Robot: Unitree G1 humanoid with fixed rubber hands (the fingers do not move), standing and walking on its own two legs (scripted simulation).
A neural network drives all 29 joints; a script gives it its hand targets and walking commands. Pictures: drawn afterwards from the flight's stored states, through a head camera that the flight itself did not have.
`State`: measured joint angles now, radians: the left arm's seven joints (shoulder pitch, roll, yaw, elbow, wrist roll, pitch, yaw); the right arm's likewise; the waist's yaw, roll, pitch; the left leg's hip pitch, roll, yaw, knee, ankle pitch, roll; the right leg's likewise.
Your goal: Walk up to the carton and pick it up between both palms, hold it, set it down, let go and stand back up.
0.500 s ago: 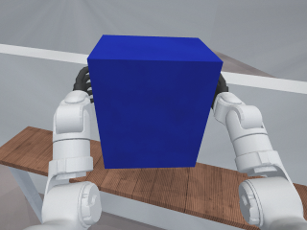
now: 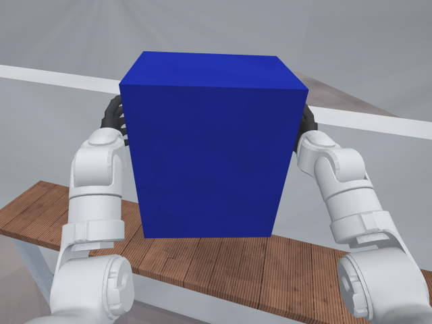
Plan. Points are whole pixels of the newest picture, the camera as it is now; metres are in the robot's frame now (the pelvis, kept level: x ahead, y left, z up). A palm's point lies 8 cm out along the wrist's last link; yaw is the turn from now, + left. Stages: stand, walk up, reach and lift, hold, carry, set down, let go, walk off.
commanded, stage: hold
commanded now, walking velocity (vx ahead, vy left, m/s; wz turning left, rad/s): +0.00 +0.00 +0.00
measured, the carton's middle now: (209, 148) +0.38 +0.01 +0.22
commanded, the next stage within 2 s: none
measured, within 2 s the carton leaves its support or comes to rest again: neither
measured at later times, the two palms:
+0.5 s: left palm (110, 137) +0.36 +0.18 +0.26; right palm (306, 138) +0.35 -0.16 +0.26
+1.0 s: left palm (110, 144) +0.35 +0.18 +0.25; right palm (304, 146) +0.35 -0.16 +0.25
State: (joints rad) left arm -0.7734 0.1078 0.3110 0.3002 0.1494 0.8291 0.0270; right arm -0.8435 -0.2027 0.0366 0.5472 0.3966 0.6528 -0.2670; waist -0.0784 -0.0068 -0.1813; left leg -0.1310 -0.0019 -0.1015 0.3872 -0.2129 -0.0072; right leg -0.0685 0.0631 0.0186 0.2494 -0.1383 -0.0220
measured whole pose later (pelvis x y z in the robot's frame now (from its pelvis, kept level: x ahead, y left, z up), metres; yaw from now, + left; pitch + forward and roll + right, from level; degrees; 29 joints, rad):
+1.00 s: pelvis +0.00 +0.00 +0.00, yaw +0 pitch -4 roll -2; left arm -0.71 0.09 0.32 0.22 0.16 0.85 0.01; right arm -0.78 -0.19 0.04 0.47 0.40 0.67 -0.28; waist -0.07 -0.01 -0.17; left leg -0.11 0.00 -0.10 0.40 -0.22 -0.01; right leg -0.05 0.07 0.02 0.27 -0.15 -0.02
